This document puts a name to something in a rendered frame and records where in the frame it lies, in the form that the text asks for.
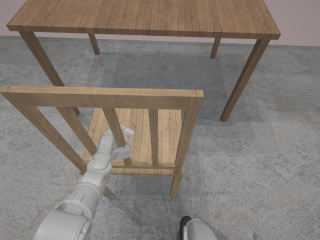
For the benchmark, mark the left robot upper arm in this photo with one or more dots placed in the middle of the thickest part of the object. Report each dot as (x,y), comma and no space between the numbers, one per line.
(61,225)

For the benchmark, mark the chair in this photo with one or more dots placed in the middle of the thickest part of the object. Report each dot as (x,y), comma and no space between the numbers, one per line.
(161,141)

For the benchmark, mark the robot left hand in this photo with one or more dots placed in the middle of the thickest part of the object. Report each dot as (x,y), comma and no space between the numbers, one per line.
(107,144)

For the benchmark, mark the left robot forearm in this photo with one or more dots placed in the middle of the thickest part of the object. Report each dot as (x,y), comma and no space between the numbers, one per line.
(88,191)

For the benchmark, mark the robot right foot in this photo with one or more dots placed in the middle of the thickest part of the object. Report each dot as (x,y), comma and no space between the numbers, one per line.
(183,223)

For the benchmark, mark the right robot thigh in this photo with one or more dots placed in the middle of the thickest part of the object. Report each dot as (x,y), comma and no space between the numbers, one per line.
(197,231)

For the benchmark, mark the table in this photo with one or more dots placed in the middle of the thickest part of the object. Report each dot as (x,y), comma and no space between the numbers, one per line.
(232,19)

